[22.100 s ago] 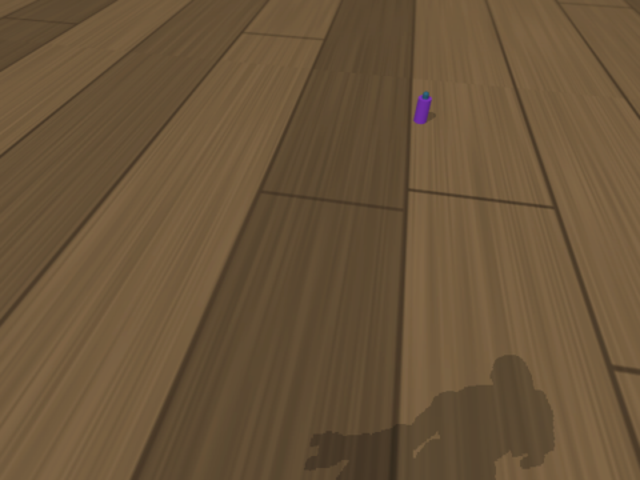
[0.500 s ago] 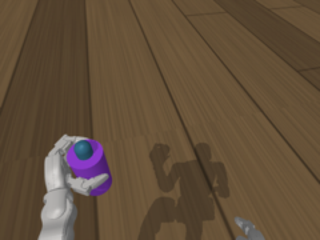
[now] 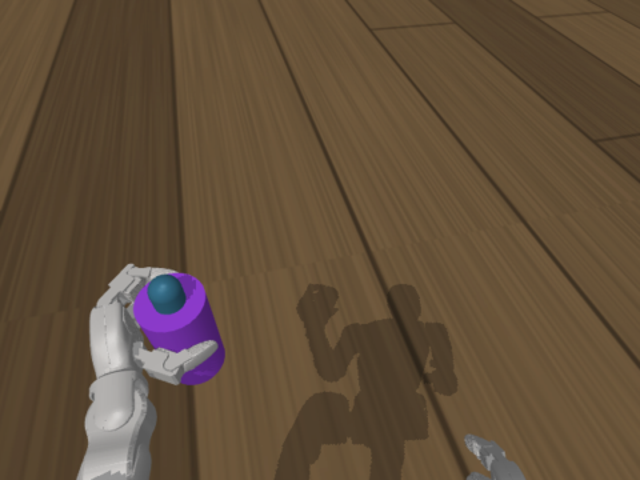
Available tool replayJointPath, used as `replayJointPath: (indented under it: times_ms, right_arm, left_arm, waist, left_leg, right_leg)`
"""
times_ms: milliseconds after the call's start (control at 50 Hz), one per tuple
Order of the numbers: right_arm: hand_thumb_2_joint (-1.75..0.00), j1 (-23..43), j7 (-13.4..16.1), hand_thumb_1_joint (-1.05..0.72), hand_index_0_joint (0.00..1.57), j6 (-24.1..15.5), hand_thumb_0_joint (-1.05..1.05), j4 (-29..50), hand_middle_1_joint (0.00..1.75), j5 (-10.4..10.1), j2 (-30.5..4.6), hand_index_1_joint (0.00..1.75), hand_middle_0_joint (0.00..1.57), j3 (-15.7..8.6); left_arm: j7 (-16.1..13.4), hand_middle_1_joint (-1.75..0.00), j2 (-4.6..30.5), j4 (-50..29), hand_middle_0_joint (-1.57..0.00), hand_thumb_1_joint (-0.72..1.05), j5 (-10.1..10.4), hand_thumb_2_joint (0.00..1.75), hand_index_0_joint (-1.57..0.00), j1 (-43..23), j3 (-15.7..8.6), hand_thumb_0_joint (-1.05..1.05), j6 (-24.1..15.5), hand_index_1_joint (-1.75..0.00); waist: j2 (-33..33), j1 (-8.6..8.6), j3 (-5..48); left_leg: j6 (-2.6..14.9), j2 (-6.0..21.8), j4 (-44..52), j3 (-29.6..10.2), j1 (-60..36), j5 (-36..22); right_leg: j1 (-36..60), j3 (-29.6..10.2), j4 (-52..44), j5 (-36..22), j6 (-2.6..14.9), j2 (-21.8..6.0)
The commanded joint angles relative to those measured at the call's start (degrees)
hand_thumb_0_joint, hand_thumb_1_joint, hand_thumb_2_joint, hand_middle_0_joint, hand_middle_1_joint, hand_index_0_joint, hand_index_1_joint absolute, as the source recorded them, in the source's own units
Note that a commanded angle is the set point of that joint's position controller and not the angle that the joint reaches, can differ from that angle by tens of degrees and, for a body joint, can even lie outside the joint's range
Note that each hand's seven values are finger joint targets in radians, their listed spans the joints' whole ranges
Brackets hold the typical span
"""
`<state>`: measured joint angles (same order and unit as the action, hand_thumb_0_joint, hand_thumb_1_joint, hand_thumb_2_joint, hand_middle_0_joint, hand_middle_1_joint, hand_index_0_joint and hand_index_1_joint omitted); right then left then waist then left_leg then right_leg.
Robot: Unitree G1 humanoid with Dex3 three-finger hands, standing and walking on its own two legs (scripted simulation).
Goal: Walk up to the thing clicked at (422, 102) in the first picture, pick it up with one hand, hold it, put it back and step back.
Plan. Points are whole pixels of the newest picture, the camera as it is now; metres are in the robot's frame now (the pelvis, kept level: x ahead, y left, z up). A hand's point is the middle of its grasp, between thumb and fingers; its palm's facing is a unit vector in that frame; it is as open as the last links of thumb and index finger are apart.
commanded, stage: crouch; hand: left
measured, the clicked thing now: (181, 325) +0.31 +0.17 +0.04
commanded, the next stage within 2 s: lower in 1.84 s
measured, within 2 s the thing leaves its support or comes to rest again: neither
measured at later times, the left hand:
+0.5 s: hand (187, 366) +0.34 +0.21 -0.17, palm faces +0.31 -0.95 -0.04, open 11.1 cm
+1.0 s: hand (187, 414) +0.33 +0.26 -0.38, palm faces +0.37 -0.93 -0.07, open 11.1 cm
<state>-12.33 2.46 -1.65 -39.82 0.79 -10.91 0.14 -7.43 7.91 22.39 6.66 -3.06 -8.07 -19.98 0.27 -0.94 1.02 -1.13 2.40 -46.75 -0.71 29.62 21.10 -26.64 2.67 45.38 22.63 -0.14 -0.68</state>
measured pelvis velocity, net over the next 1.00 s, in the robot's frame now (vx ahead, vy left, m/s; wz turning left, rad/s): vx -0.08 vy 0.00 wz -0.09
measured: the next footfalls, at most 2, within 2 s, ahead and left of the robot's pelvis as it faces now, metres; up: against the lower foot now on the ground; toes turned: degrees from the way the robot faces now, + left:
none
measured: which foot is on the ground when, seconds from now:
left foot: down 0.00-1.00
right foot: down 0.00-1.00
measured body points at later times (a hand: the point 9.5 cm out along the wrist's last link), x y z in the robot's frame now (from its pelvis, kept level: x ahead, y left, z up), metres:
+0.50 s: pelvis -0.03 +0.00 -0.14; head +0.11 +0.03 +0.28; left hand +0.32 +0.26 -0.16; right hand +0.09 -0.27 -0.26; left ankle +0.03 +0.13 -0.71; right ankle +0.01 -0.12 -0.70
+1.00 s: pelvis -0.08 +0.00 -0.32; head +0.13 +0.05 +0.08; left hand +0.31 +0.31 -0.38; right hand +0.05 -0.27 -0.45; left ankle +0.03 +0.13 -0.71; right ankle +0.01 -0.12 -0.71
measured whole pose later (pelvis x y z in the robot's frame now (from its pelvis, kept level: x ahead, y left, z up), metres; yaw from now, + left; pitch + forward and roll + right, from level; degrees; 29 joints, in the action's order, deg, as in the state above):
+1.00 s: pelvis -0.08 +0.00 -0.32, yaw -5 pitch +31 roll -5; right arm -1.6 -4.4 -1.8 -44.1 6.9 -13.6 0.8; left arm 1.5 21.4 55.6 6.4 -26.6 -30.3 -46.9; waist -3.0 -5.2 6.6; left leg -2.0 3.0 -122.5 -6.4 116.5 37.7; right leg -112.4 4.5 120.9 39.9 0.8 0.1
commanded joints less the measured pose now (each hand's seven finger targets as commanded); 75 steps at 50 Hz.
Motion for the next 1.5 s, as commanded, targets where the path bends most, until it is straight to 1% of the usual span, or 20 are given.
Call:
replayJointPath:
  times_ms: [0, 140, 180, 300, 320, 340, 400, 480, 560, 580, 620, 720, 800, 960, 1120, 1220, 1320, 1340, 1380, 1480]
  right_arm:
    - [-0.9, 3.16, -0.06, -0.88, 0.2, -2.42, 0.0, 6.74, 0.3, 0.29, -7.57, 0.3, 0.2, -2.71]
    - [-0.9, 2.23, -1.53, -0.88, 0.2, -2.62, 0.0, 5.92, 0.3, 1.29, -8.59, 0.3, 0.2, -4.02]
    - [-0.91, 1.74, -2.05, -0.88, 0.2, -2.92, 0.0, 5.41, 0.3, 1.8, -8.53, 0.3, 0.2, -4.31]
    - [-0.91, 2.36, -2.9, -0.9, 0.2, -4.0, 0.0, 4.03, 0.3, 3.06, -9.58, 0.3, 0.2, -4.73]
    - [-0.91, 2.57, -3.21, -0.9, 0.2, -4.08, 0.0, 4.14, 0.3, 3.33, -9.96, 0.3, 0.2, -4.5]
    - [-0.91, 2.3, -3.27, -0.9, 0.2, -4.06, 0.0, 3.93, 0.3, 3.39, -10.5, 0.3, 0.2, -4.7]
    - [-0.91, 2.26, -3.68, -0.9, 0.2, -3.41, 0.0, 3.79, 0.3, 3.77, -11.38, 0.3, 0.2, -4.51]
    - [-0.91, 1.42, -4.53, -0.91, 0.2, -2.25, 0.0, 3.11, 0.3, 3.89, -12.92, 0.3, 0.2, -4.91]
    - [-0.92, 1.91, -5.44, -0.93, 0.2, -1.52, 0.0, 2.96, 0.3, 3.94, -13.4, 0.3, 0.2, -5.02]
    - [-0.92, 1.78, -5.65, -0.93, 0.2, -1.45, 0.0, 1.92, 0.3, 4.09, -13.46, 0.3, 0.2, -5.13]
    - [-0.92, 1.67, -6.01, -0.93, 0.2, -1.34, 0.0, 1.56, 0.3, 4.14, -13.79, 0.3, 0.2, -5.18]
    - [-0.91, 4.05, -6.95, -0.92, 0.2, -1.55, 0.0, 1.7, 0.3, 4.75, -14.05, 0.3, 0.2, -4.32]
    - [-0.91, 3.83, -6.72, -0.91, 0.2, -1.02, 0.0, 1.19, 0.3, 5.67, -14.62, 0.3, 0.2, -3.86]
    - [-0.92, 3.83, -5.76, -0.94, 0.2, -1.14, 0.0, -1.4, 0.3, 6.13, -15.2, 0.3, 0.2, -2.89]
    - [-0.91, 4.86, -5.7, -0.92, 0.2, -0.58, 0.0, -0.3, 0.3, 5.71, -16.51, 0.3, 0.2, -1.74]
    - [-0.91, 6.01, -5.83, -0.91, 0.2, -0.28, 0.0, 0.61, 0.3, 5.98, -17.51, 0.3, 0.2, -0.87]
    - [-0.91, 5.87, -5.63, -0.91, 0.2, -0.01, 0.0, 0.37, 0.3, 7.05, -18.38, 0.3, 0.2, -0.12]
    - [-0.91, 5.33, -5.64, -0.91, 0.2, 0.11, 0.0, -0.88, 0.3, 7.13, -18.17, 0.3, 0.2, -0.05]
    - [-0.91, 5.49, -5.55, -0.92, 0.2, 0.04, 0.0, -1.41, 0.3, 7.5, -18.19, 0.3, 0.2, 0.35]
    - [-0.92, 5.48, -5.52, -0.93, 0.2, 0.02, 0.0, -2.13, 0.3, 8.07, -18.88, 0.3, 0.2, 0.97]
  left_arm:
    - [0.61, -1.38, 5.92, -13.16, -1.21, -0.08, 0.47, 1.21, -1.24, -19.71, -1.95, 0.0, -8.22, -1.38]
    - [1.48, -1.35, 6.16, -1.26, -1.18, -0.07, 0.81, 1.19, -1.2, -18.42, -6.33, 0.0, -14.9, -1.35]
    - [0.98, -1.35, 8.21, -3.29, -1.18, -0.08, 0.82, 1.19, -1.2, -24.51, -8.41, 0.0, -18.53, -1.35]
    - [2.59, -1.28, 11.9, 3.56, -1.14, -0.1, 0.25, 1.13, -1.15, -30.07, -9.61, 0.0, -27.86, -1.29]
    - [3.32, -1.26, 10.13, 6.26, -1.13, -0.1, 0.5, 1.12, -1.14, -30.18, -7.84, 0.0, -28.86, -1.27]
    - [3.39, -1.25, 14.76, 2.49, -1.12, -0.09, 0.73, 1.12, -1.13, -34.58, -10.95, 0.0, -30.19, -1.26]
    - [4.09, -1.24, 17.62, 5.3, -1.13, -0.07, 0.95, 1.12, -1.13, -34.73, -13.14, 0.0, -31.22, -1.25]
    - [3.98, -1.26, 16.55, 8.83, -1.14, -0.05, 2.89, 1.16, -1.14, -32.15, -15.83, 0.0, -30.84, -1.28]
    - [4.95, -1.31, 17.75, 12.74, -1.19, -0.04, 2.1, 1.2, -1.19, -31.24, -17.12, 0.0, -30.75, -1.33]
    - [5.81, -1.33, 15.56, 15.88, -1.2, -0.04, 1.8, 1.22, -1.2, -29.11, -15.4, 0.0, -30.58, -1.34]
    - [6.57, -1.34, 18.67, 15.12, -1.21, -0.04, 1.72, 1.22, -1.22, -31.74, -18.29, 0.0, -31.4, -1.36]
    - [7.11, -1.38, 18.53, 19.79, -1.22, 0.02, 2.26, 1.27, -1.24, -35.54, -19.98, 0.0, -33.68, -1.39]
    - [6.02, -1.41, 28.82, 12.36, -1.23, 0.02, 0.87, 1.32, -1.24, -42.51, -24.93, 0.0, -36.35, -1.43]
    - [10.75, -1.33, 29.11, 16.3, -1.16, -0.07, 1.5, 1.25, -1.16, -45.38, -23.44, 0.0, -34.14, -1.35]
    - [13.45, -1.35, 30.48, 27.11, -1.19, -0.1, 2.73, 1.24, -1.2, -41.18, -27.31, 0.0, -31.75, -1.37]
    - [14.11, -1.38, 32.0, 27.13, -1.21, -0.02, 3.33, 1.28, -1.22, -41.15, -29.72, 0.0, -32.36, -1.39]
    - [14.16, -1.37, 38.04, 19.28, -1.19, 0.02, 2.71, 1.3, -1.2, -45.74, -31.92, 0.0, -33.84, -1.38]
    - [14.48, -1.36, 35.25, 21.75, -1.17, 0.02, 2.54, 1.29, -1.18, -44.61, -30.12, 0.0, -33.61, -1.37]
    - [14.88, -1.35, 35.9, 18.49, -1.17, 0.02, 2.75, 1.28, -1.18, -47.02, -29.34, 0.0, -34.17, -1.37]
    - [15.9, -1.33, 35.85, 21.3, -1.17, -0.01, 4.07, 1.25, -1.17, -44.68, -30.15, 0.0, -33.96, -1.34]
  waist:
    - [1.06, -0.93, 11.59]
    - [-0.83, -0.94, 16.02]
    - [2.9, -0.69, 19.96]
    - [3.76, -2.5, 29.0]
    - [4.14, -3.17, 30.74]
    - [6.36, -2.3, 33.45]
    - [7.88, -1.05, 38.92]
    - [8.57, 0.04, 43.88]
    - [5.31, -1.04, 44.26]
    - [4.04, -1.85, 43.45]
    - [2.89, -1.59, 44.44]
    - [5.32, -1.97, 42.48]
    - [11.46, -0.99, 48.04]
    - [14.84, -3.67, 46.69]
    - [7.54, -2.85, 40.16]
    - [6.79, -2.3, 38.55]
    - [13.5, -2.31, 41.88]
    - [12.99, -3.05, 40.56]
    - [15.67, -3.55, 40.44]
    - [14.54, -3.94, 39.33]
  left_leg:
    - [1.31, -1.74, 5.8, 0.38, -4.04, -4.61]
    - [1.46, -1.79, -2.17, -0.04, 4.0, -4.1]
    - [1.07, -1.68, -5.73, -0.47, 5.98, -3.27]
    - [1.58, -1.82, -21.72, -1.32, 21.35, 1.89]
    - [1.59, -1.67, -23.62, -1.95, 22.91, 2.24]
    - [1.43, -1.71, -25.67, -1.93, 24.39, 2.61]
    - [1.46, -1.62, -30.92, -1.91, 27.79, -1.29]
    - [1.36, -1.27, -36.35, -2.25, 30.28, -6.58]
    - [1.85, -1.34, -41.73, -2.64, 38.17, -5.03]
    - [2.01, -1.27, -43.47, -2.68, 40.59, -4.95]
    - [2.29, -1.15, -46.67, -2.76, 44.04, -4.81]
    - [1.5, -1.08, -51.34, -3.77, 50.46, 3.31]
    - [0.57, -0.69, -54.42, -3.54, 50.55, 6.49]
    - [0.67, -0.59, -62.03, -1.92, 57.11, 10.65]
    - [1.48, -1.38, -67.8, -1.79, 69.16, 14.65]
    - [1.46, -1.24, -70.3, -2.55, 71.32, 15.07]
    - [0.88, -0.78, -72.32, -2.87, 68.84, 13.57]
    - [0.84, -0.67, -72.53, -3.06, 68.79, 14.19]
    - [0.69, -0.64, -73.31, -3.1, 68.94, 14.59]
    - [0.73, -0.59, -76.32, -3.35, 70.91, 13.24]
  right_leg:
    - [-1.57, -0.1, -6.0, -8.81, 0.37, 0.92]
    - [-9.1, -0.38, 1.87, -8.3, 0.67, 0.8]
    - [-14.23, -0.29, 5.97, -6.7, 1.17, 0.91]
    - [-29.52, -2.04, 19.35, -1.44, 1.39, 1.13]
    - [-32.92, -1.44, 22.09, -0.57, 1.62, 1.45]
    - [-34.11, -2.21, 23.76, -0.06, 1.77, 1.36]
    - [-37.55, -2.69, 28.94, -2.47, 1.73, 1.56]
    - [-42.98, -1.85, 34.9, -5.79, 1.86, 2.05]
    - [-46.35, -1.15, 39.83, -5.64, 1.63, 2.41]
    - [-47.67, -0.98, 41.38, -5.92, 1.54, 2.51]
    - [-49.62, -0.87, 44.07, -5.9, 1.47, 2.62]
    - [-61.42, 0.95, 51.82, 3.23, 2.37, 2.74]
    - [-64.21, 0.56, 56.09, 6.22, 2.65, 2.63]
    - [-70.21, 0.64, 62.13, 9.07, 2.53, 2.75]
    - [-74.87, 3.14, 67.28, 11.85, 2.21, 2.95]
    - [-77.16, 4.21, 70.67, 11.78, 2.22, 3.25]
    - [-77.57, 4.2, 73.77, 9.96, 2.42, 3.44]
    - [-79.25, 4.28, 73.99, 10.52, 2.4, 3.47]
    - [-79.58, 4.3, 74.76, 10.36, 2.57, 3.51]
    - [-80.03, 4.76, 76.18, 9.27, 2.44, 3.7]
